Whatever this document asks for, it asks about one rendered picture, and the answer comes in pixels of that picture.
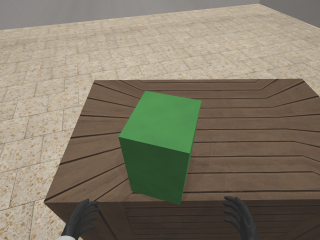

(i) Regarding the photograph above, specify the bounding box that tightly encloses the pedestal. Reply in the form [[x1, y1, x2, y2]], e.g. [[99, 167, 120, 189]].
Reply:
[[43, 78, 320, 240]]

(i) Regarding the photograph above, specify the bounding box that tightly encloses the right robot hand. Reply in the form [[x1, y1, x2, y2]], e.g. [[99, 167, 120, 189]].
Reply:
[[223, 196, 260, 240]]

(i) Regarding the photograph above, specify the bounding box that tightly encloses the left robot hand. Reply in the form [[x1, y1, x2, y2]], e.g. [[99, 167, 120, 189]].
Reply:
[[61, 198, 100, 240]]

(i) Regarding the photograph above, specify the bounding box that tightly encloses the carton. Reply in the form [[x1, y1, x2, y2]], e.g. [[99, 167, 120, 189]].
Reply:
[[118, 91, 202, 205]]

